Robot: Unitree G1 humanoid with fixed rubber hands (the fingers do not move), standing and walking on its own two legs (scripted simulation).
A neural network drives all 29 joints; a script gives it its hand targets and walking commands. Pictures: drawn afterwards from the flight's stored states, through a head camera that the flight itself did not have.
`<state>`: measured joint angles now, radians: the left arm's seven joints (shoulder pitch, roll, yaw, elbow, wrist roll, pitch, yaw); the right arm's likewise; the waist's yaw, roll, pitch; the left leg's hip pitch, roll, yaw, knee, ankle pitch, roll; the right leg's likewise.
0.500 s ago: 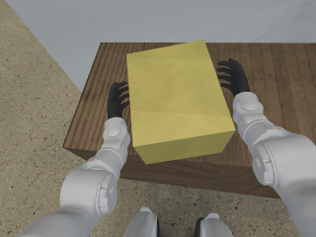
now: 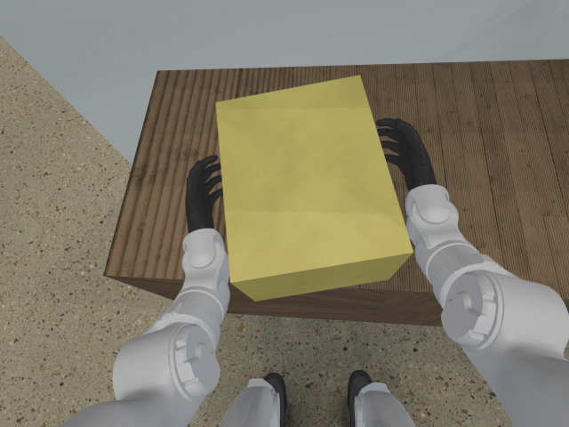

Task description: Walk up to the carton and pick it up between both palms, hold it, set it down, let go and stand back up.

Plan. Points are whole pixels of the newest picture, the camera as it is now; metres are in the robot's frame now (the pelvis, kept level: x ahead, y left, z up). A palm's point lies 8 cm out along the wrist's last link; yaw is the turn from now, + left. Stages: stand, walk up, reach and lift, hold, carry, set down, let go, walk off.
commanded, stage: reach and lift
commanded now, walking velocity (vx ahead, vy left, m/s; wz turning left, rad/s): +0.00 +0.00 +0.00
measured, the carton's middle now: (305, 193) +0.44 +0.03 -0.06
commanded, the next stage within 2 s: none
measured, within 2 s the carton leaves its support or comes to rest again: leaves its support in 1.14 s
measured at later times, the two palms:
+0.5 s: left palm (202, 218) +0.39 +0.18 -0.03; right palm (415, 174) +0.45 -0.13 -0.01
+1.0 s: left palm (198, 230) +0.37 +0.18 -0.03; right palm (413, 185) +0.43 -0.12 -0.01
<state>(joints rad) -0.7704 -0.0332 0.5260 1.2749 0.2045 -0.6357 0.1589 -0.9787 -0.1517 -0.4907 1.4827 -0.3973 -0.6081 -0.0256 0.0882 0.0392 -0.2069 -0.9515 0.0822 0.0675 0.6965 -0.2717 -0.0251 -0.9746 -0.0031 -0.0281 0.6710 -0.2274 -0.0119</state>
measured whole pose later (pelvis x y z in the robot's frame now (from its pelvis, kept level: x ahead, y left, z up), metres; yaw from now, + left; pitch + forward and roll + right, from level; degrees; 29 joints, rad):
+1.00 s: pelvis +0.00 +0.00 +0.01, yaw +1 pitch +31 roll -2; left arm -0.69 -0.04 0.44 1.27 0.14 -0.68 0.15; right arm -0.90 -0.15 -0.40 1.55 -0.36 -0.72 -0.10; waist 0.09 0.03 -0.24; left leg -0.92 0.09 0.03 0.62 -0.23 -0.04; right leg -0.91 0.01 -0.07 0.55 -0.18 -0.02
